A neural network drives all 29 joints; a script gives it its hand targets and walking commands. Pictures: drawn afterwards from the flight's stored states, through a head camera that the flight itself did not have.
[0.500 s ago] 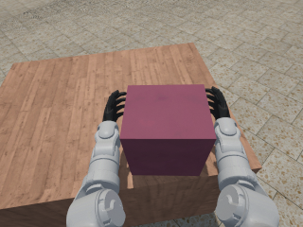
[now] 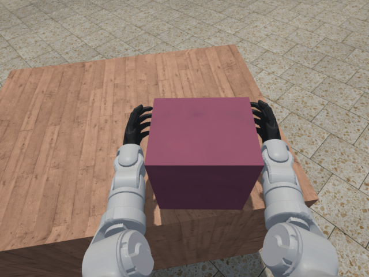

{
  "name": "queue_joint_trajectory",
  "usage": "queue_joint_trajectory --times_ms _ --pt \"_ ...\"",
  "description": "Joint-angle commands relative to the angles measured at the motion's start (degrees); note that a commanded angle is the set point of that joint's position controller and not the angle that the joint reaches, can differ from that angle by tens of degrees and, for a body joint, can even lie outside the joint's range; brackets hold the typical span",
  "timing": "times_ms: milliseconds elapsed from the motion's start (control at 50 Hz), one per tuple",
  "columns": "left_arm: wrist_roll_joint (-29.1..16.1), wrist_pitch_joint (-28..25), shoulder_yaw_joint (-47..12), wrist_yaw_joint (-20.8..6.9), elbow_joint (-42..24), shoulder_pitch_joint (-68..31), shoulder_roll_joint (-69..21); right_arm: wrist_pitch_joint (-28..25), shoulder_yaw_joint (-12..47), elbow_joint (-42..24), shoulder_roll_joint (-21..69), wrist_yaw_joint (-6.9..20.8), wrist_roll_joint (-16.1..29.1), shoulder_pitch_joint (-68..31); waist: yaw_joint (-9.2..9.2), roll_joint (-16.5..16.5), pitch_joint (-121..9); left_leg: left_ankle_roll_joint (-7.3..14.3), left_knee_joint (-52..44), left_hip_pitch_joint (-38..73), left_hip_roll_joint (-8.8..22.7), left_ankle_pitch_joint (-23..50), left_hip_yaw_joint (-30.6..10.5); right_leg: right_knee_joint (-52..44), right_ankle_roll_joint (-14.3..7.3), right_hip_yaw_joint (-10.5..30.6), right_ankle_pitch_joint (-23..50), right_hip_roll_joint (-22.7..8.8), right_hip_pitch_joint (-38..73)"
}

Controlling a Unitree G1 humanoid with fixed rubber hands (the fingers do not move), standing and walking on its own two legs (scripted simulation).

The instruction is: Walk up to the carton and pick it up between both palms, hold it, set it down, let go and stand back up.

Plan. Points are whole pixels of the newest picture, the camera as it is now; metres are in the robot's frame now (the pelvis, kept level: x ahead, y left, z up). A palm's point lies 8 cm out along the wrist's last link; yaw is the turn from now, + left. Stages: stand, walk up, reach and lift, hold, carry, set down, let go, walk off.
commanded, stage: set down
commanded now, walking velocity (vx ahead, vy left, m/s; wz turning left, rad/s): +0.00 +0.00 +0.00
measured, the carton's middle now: (200, 157) +0.40 -0.01 +0.02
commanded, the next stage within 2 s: none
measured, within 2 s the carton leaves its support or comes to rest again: neither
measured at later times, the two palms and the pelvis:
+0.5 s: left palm (129, 138) +0.44 +0.15 +0.05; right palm (263, 139) +0.44 -0.16 +0.04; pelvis +0.01 +0.00 +0.00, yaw -3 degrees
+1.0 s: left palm (107, 123) +0.43 +0.18 +0.12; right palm (291, 119) +0.43 -0.20 +0.12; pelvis -0.01 +0.00 +0.00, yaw -4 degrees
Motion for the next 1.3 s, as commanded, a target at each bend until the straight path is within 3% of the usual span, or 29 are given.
queue_joint_trajectory --times_ms 0,140,200,240,300,340,380,460,540,700,860,940,1040,1280 --pt "1.0 1.3 -11.8 -4.3 3.1 -13.8 -18.5 1.4 11.0 4.2 19.8 4.7 -1.9 -14.6 0.14 -1.0 -14.5 0.4 -1.6 12.6 -1.6 6.8 1.1 -1.0 1.9 -0.9 8.0 2.3 8.8" --pt "-0.8 2.3 -11.2 -4.3 2.9 -12.3 -13.1 2.1 11.4 4.4 15.0 4.5 -1.0 -14.1 -0.02 -1.3 -14.2 -0.7 -0.7 14.8 -1.8 7.5 1.5 -0.1 2.5 -0.8 9.1 2.9 8.8" --pt "-3.4 1.5 -9.3 -1.9 2.4 -11.8 0.1 0.9 10.5 6.4 3.4 2.0 1.1 -12.3 -0.53 -1.9 -16.5 -1.6 1.1 16.1 -1.9 9.6 2.3 2.0 2.9 -0.3 11.3 2.9 8.6" --pt "-7.4 -0.5 -10.5 0.7 2.4 -14.9 8.9 -1.3 13.5 6.7 -2.8 -1.2 6.0 -14.6 0.09 -1.7 -20.0 -1.9 4.0 15.7 -2.3 12.3 2.7 4.2 2.5 0.8 13.7 2.5 8.3" --pt "-14.5 -3.7 -12.5 5.2 3.5 -23.1 13.9 -4.0 22.0 7.0 -5.6 -6.5 17.7 -22.8 2.84 -1.5 -27.1 -2.5 7.3 9.1 -2.7 11.8 3.1 10.9 1.8 3.5 20.0 1.0 16.0" --pt "-17.0 -5.2 -13.1 6.8 5.6 -24.3 16.2 -4.7 26.6 5.3 -8.2 -8.6 22.4 -25.3 4.37 -2.2 -30.9 -2.7 8.6 6.5 -2.6 10.8 3.3 14.6 2.1 4.1 22.6 0.3 20.9" --pt "-19.4 -5.8 -14.5 7.4 7.6 -23.1 17.9 -4.6 29.7 4.7 -10.9 -9.5 26.0 -25.7 4.24 -2.6 -34.0 -3.5 11.3 8.1 -2.6 13.9 3.4 16.3 2.4 4.0 23.4 1.0 19.9" --pt "-25.6 -6.0 -18.5 6.5 11.4 -20.0 20.2 -4.4 33.9 6.5 -15.7 -10.4 32.1 -24.0 2.24 -2.6 -35.5 -5.1 17.4 13.7 -2.2 20.8 3.1 17.8 2.8 3.7 26.1 2.3 14.0" --pt "-29.8 -6.0 -21.1 5.1 12.7 -18.8 23.3 -4.8 36.4 9.5 -19.6 -10.2 35.9 -23.3 1.17 -2.6 -32.5 -6.0 20.8 14.5 -2.0 23.1 2.5 19.3 3.2 3.5 26.8 2.8 10.6" --pt "-35.1 -2.9 -27.2 4.8 5.0 -22.3 27.2 -1.8 40.2 6.7 -23.3 -7.9 42.7 -27.1 1.04 -0.9 -32.8 -5.9 24.3 23.4 -2.1 25.9 1.2 18.8 3.7 2.9 21.5 2.9 5.6" --pt "-36.3 3.5 -26.4 4.3 6.8 -25.0 31.5 4.9 42.3 6.8 -24.1 -7.0 45.6 -30.5 2.75 -2.7 -22.5 -3.6 20.9 16.4 -1.7 11.6 1.1 18.3 4.8 4.4 13.6 1.4 9.5" --pt "-37.1 6.7 -26.6 5.5 7.2 -29.1 32.9 8.2 41.0 6.8 -25.5 -7.2 45.1 -34.2 3.38 -2.2 -20.8 -3.1 20.9 18.5 -0.8 6.9 1.3 16.9 4.3 4.1 4.4 1.5 5.2" --pt "-39.2 11.7 -28.8 7.2 5.7 -33.6 33.3 12.8 38.4 6.6 -27.5 -7.7 43.5 -38.9 2.86 -1.0 -21.9 -2.9 22.6 24.0 0.2 4.4 1.2 15.4 3.0 2.7 -4.5 1.9 -2.4" --pt "-39.9 24.6 -28.2 8.1 -3.0 -36.4 35.9 22.0 37.2 5.7 -31.2 -7.8 44.7 -43.8 2.65 -0.5 -22.5 -3.2 22.9 30.8 -0.2 11.5 0.2 14.1 2.3 1.5 0.9 2.6 0.8"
